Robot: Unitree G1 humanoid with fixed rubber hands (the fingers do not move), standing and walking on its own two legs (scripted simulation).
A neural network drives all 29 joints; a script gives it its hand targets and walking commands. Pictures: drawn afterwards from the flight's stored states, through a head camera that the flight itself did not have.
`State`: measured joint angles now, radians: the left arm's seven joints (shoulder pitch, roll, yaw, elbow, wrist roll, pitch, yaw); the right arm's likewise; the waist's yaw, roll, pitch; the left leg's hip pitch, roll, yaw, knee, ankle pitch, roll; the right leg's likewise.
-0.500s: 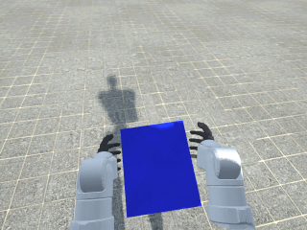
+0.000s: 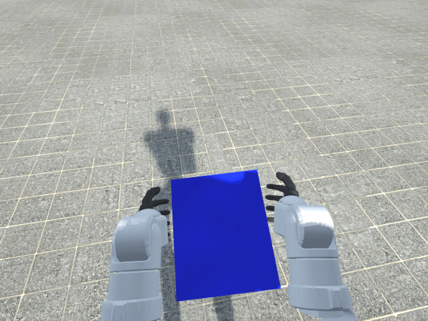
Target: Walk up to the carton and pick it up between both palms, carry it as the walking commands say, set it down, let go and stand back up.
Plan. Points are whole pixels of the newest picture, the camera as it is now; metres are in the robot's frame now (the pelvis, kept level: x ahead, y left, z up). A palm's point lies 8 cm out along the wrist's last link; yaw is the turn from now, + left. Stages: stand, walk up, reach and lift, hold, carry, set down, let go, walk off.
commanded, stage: carry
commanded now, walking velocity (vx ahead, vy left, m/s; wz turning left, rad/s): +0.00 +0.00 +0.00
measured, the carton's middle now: (221, 235) +0.33 -0.01 -0.03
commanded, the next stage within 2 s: hold in 1.46 s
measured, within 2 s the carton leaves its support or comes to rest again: neither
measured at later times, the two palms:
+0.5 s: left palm (135, 216) +0.31 +0.15 +0.08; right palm (274, 203) +0.32 -0.10 +0.10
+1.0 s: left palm (127, 217) +0.31 +0.16 +0.08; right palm (267, 205) +0.32 -0.09 +0.09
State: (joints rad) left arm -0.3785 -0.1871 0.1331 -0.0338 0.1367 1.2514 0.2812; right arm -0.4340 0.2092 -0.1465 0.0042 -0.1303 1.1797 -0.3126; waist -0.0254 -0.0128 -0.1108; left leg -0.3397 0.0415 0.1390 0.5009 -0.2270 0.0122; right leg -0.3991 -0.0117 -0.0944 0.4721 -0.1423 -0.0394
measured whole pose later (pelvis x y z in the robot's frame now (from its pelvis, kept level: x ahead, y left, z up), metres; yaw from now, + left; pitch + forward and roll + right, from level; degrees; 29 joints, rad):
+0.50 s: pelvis +0.02 +0.03 +0.00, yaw -1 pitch +4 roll +0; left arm -0.37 -0.18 0.12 -0.03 0.14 1.25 0.29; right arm -0.42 0.20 -0.14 0.01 -0.14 1.18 -0.29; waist -0.02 -0.02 -0.13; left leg -0.32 0.01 0.17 0.52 -0.27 0.05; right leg -0.40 -0.04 -0.06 0.52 -0.18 0.00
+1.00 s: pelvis +0.02 +0.04 +0.00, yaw -1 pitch +4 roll +0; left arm -0.34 -0.18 0.09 -0.06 0.13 1.24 0.28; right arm -0.39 0.19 -0.13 -0.02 -0.13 1.17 -0.27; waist -0.01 -0.02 -0.12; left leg -0.32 0.00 0.18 0.54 -0.29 0.07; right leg -0.40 -0.05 -0.05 0.53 -0.20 0.02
